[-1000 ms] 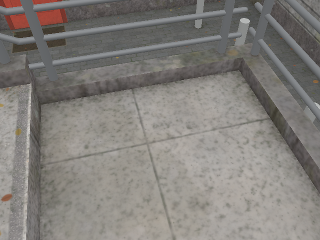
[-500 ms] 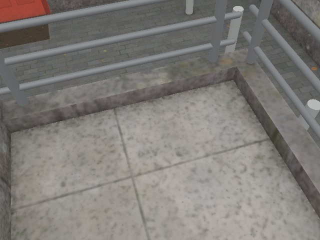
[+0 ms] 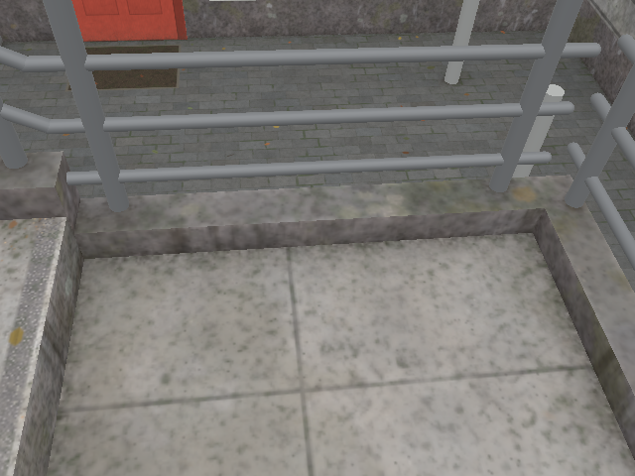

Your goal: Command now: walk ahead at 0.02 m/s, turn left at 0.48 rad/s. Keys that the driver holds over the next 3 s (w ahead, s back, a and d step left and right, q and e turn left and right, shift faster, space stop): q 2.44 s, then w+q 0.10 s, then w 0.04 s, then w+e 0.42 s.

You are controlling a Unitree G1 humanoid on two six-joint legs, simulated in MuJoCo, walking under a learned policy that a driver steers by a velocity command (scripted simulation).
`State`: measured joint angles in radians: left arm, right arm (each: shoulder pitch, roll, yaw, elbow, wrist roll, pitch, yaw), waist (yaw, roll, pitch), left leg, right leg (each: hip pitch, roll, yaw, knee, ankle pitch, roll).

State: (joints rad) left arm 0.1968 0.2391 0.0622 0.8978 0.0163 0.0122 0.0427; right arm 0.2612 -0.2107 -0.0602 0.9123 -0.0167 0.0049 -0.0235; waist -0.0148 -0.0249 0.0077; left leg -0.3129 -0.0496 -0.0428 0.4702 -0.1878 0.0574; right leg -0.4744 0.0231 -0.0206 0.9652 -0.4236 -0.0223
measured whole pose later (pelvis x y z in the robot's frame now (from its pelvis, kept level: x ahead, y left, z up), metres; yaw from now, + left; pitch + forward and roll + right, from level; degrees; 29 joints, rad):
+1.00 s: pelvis -0.06 +0.00 +0.01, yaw +34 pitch +1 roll -1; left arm 0.20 0.30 0.06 0.77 0.03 0.05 0.01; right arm 0.23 -0.29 -0.06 0.76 -0.01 0.04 0.00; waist -0.01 -0.03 0.06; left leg -0.22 -0.12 -0.13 0.40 -0.18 0.09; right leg -0.47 -0.02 0.05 0.94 -0.38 0.05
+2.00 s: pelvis -0.09 -0.03 +0.00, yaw +69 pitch +0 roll -1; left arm 0.18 0.29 0.07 0.74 0.04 0.06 0.00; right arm 0.19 -0.28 -0.05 0.75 -0.01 0.03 0.00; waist 0.00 -0.05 0.09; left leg -0.22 -0.10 -0.12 0.42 -0.19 0.07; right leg -0.46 -0.03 0.04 0.93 -0.36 0.05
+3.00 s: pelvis -0.14 -0.07 +0.00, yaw +83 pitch -1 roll +0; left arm 0.29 0.31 0.07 0.99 0.03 0.07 0.02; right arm 0.14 -0.24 -0.01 0.95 -0.02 0.03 -0.02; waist 0.09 -0.06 0.08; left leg -0.16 -0.05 0.06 0.39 -0.23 0.07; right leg -0.41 -0.02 -0.01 0.96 -0.46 -0.05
